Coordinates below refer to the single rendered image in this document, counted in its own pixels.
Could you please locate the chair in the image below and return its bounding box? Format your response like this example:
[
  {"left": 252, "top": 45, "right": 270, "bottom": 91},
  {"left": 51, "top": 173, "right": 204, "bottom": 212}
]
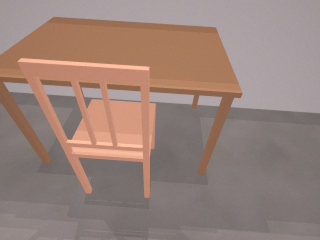
[{"left": 17, "top": 58, "right": 156, "bottom": 198}]

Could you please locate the table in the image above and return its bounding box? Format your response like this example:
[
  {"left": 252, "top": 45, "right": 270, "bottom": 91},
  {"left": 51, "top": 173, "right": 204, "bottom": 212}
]
[{"left": 0, "top": 17, "right": 243, "bottom": 175}]

